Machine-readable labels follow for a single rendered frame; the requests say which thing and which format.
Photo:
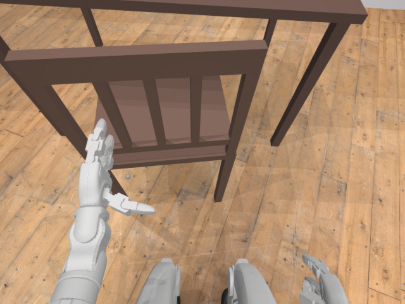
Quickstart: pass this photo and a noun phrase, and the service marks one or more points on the robot left hand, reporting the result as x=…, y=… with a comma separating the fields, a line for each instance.
x=94, y=176

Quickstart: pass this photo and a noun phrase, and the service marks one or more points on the right robot shin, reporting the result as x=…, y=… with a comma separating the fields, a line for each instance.
x=229, y=299

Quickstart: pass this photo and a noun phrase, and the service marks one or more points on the right robot thigh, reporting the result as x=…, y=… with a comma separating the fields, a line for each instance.
x=247, y=285

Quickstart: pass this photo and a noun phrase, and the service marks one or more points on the robot right hand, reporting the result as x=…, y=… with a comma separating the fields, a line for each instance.
x=327, y=291

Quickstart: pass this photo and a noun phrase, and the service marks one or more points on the chair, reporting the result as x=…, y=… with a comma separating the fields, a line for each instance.
x=162, y=103

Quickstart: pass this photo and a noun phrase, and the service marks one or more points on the left robot forearm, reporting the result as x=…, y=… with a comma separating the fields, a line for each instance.
x=81, y=277

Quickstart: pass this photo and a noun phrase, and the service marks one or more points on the table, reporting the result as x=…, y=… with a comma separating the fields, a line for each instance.
x=339, y=13

